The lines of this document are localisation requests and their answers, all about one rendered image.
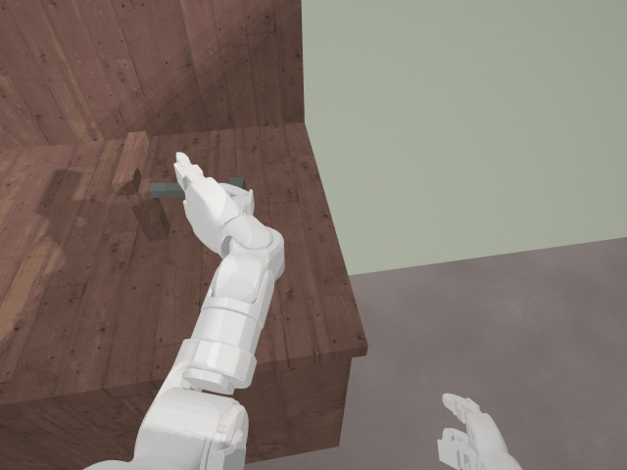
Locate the right robot hand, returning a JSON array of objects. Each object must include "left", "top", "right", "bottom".
[{"left": 437, "top": 394, "right": 508, "bottom": 470}]

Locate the counter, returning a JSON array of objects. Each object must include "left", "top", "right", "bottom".
[{"left": 0, "top": 0, "right": 368, "bottom": 470}]

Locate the left robot upper arm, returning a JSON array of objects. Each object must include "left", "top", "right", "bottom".
[{"left": 83, "top": 388, "right": 249, "bottom": 470}]

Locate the tap lever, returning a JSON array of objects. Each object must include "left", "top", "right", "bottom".
[{"left": 149, "top": 177, "right": 246, "bottom": 198}]

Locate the robot right forearm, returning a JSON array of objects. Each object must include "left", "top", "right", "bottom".
[{"left": 476, "top": 450, "right": 522, "bottom": 470}]

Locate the robot left forearm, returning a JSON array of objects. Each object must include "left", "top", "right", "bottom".
[{"left": 134, "top": 215, "right": 285, "bottom": 455}]

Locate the left robot hand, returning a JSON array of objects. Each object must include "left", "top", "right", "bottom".
[{"left": 174, "top": 152, "right": 255, "bottom": 254}]

